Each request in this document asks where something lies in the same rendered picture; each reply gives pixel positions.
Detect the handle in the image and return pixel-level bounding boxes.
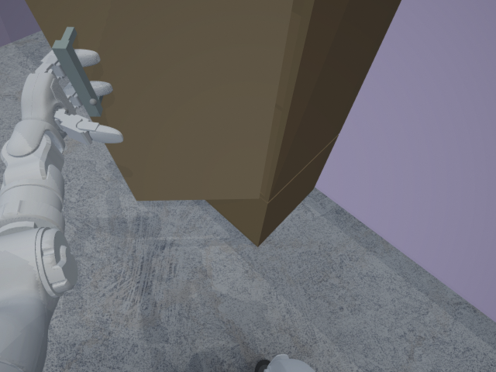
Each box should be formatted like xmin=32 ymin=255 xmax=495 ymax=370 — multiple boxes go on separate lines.
xmin=52 ymin=27 xmax=103 ymax=117

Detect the left robot forearm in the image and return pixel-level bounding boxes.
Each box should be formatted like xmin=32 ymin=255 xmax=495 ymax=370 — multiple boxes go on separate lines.
xmin=0 ymin=119 xmax=65 ymax=236

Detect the robot left hand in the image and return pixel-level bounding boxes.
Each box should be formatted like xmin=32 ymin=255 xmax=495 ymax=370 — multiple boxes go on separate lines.
xmin=21 ymin=49 xmax=123 ymax=145

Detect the right robot shin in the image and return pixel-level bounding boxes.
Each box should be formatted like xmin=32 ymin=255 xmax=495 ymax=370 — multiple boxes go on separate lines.
xmin=268 ymin=354 xmax=289 ymax=366

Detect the robot left upper arm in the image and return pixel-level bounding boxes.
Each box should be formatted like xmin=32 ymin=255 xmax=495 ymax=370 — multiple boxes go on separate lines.
xmin=0 ymin=227 xmax=78 ymax=372

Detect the cupboard door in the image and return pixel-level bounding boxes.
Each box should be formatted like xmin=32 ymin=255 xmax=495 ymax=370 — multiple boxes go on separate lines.
xmin=25 ymin=0 xmax=293 ymax=201

